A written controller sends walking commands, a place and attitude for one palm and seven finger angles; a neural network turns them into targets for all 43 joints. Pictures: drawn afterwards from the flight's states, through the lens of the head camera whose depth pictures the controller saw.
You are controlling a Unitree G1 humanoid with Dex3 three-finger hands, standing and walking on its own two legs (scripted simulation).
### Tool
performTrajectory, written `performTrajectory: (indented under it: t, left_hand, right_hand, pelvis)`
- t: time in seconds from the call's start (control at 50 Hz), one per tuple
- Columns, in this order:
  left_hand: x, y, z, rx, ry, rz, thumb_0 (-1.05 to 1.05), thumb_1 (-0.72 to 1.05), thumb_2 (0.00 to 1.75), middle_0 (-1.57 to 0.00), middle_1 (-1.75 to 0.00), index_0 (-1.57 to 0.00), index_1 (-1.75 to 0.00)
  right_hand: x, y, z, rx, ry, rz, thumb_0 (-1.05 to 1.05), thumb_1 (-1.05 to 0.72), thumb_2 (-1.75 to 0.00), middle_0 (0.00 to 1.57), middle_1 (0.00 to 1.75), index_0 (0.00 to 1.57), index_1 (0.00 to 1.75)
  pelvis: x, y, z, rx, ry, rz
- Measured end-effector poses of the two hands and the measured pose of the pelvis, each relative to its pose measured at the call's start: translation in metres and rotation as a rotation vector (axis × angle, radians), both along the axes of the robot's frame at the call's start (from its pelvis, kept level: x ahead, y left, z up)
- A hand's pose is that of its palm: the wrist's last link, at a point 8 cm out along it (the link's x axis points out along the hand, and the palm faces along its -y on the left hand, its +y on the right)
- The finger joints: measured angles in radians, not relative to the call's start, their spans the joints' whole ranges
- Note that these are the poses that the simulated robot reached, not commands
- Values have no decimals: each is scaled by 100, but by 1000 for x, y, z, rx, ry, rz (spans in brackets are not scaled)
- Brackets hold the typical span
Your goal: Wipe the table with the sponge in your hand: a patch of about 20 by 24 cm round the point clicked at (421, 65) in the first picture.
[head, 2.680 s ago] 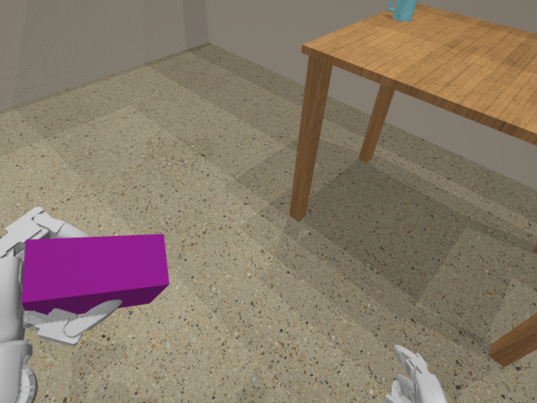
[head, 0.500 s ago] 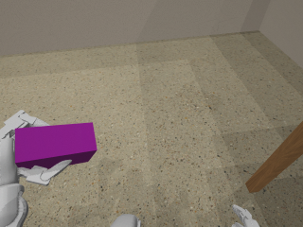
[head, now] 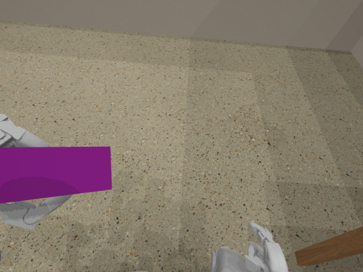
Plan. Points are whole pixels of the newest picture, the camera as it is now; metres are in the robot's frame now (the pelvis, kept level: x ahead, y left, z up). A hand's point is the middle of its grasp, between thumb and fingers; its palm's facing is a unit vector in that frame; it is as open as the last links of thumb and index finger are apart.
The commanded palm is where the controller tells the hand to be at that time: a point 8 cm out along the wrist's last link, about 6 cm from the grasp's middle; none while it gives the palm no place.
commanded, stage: turn to face it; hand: left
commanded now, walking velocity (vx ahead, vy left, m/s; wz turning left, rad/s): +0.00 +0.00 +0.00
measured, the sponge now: (70, 171) +0.23 +0.18 +0.18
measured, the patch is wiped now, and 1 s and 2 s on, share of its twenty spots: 0.00 0.00 0.00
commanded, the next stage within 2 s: none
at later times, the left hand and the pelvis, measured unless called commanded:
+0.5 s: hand (124, 144) +0.28 +0.11 +0.19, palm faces +0.26 -0.83 -0.49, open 9.8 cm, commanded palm +0.22 +0.18 +0.18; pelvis +0.04 -0.09 +0.00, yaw -5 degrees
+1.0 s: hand (170, 151) +0.28 +0.04 +0.18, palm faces +0.09 -0.87 -0.48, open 9.8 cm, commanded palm +0.24 +0.10 +0.18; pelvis -0.02 -0.09 -0.01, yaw -24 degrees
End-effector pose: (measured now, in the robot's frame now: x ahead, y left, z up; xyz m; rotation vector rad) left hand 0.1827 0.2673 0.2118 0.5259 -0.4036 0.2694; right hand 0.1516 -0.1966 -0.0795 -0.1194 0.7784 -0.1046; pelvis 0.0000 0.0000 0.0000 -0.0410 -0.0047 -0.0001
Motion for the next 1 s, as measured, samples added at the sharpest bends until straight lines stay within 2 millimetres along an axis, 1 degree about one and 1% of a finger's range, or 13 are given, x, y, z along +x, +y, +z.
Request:
performTrajectory:
  t: [0.1,0.18,0.26,0.3,0.36,0.46,0.52,0.58,0.64,0.74,0.84,0.92,1.0]
  left_hand:
    - [-20,-5,13,48,27,122,-1,-47,98,-79,-133,-80,-133]
    - [-19,-8,-5,30,70,270,-1,-47,98,-79,-133,-80,-133]
    - [7,-30,-38,-87,97,313,-1,-47,98,-79,-133,-80,-133]
    - [25,-48,-46,-146,112,265,-1,-47,98,-79,-133,-80,-133]
    - [47,-80,-42,-140,118,129,-1,-47,98,-79,-133,-79,-133]
    - [59,-109,-12,3,72,-54,-1,-47,98,-78,-133,-79,-133]
    - [59,-110,1,72,51,-81,-1,-47,98,-78,-133,-79,-133]
    - [59,-104,1,80,57,-68,-1,-47,98,-78,-133,-79,-133]
    - [59,-98,-10,34,84,-48,-1,-47,98,-78,-133,-79,-133]
    - [57,-100,-31,-56,99,-93,-1,-47,98,-78,-133,-79,-133]
    - [55,-114,-24,-18,64,-171,-1,-47,99,-78,-133,-79,-133]
    - [58,-136,-11,7,43,-216,-1,-47,99,-78,-133,-79,-134]
    - [70,-174,-14,44,63,-273,-1,-47,99,-78,-133,-79,-134]
  right_hand:
    - [25,1,-9,36,16,94,1,-90,-90,20,30,21,30]
    - [51,-20,-24,42,-7,128,1,-90,-90,20,30,21,30]
    - [74,-55,-35,4,-42,141,1,-90,-90,20,30,21,30]
    - [79,-74,-29,-23,-53,131,1,-90,-90,20,30,21,30]
    - [78,-103,-11,-59,-84,68,1,-90,-90,20,30,21,30]
    - [56,-148,12,-115,-101,-58,1,-90,-90,20,30,20,30]
    - [36,-166,14,-140,-67,-113,1,-91,-90,19,30,20,30]
    - [14,-172,10,-145,-15,-151,1,-91,-90,19,30,20,30]
    - [-7,-168,4,-136,35,-174,1,-91,-90,19,30,20,30]
    - [-38,-147,-4,-119,67,-193,1,-91,-90,19,30,20,30]
    - [-63,-122,-9,-46,31,-237,1,-90,-90,19,30,20,30]
    - [-81,-110,-17,41,9,-274,1,-90,-90,20,30,20,30]
    - [-106,-119,-32,99,1,-318,1,-90,-90,20,30,21,30]
  pelvis:
    - [22,-18,4,5,2,47]
    - [38,-40,-5,41,-15,31]
    - [41,-59,-16,48,-43,38]
    - [40,-66,-13,61,-50,32]
    - [38,-76,-8,83,-38,-6]
    - [36,-87,-1,95,6,-68]
    - [35,-88,0,95,31,-107]
    - [31,-86,0,96,42,-140]
    - [25,-81,0,94,45,-167]
    - [11,-70,-7,84,28,-209]
    - [-1,-68,-8,72,-13,-290]
    - [-8,-73,-6,38,-22,-364]
    - [-22,-91,-12,32,-24,-423]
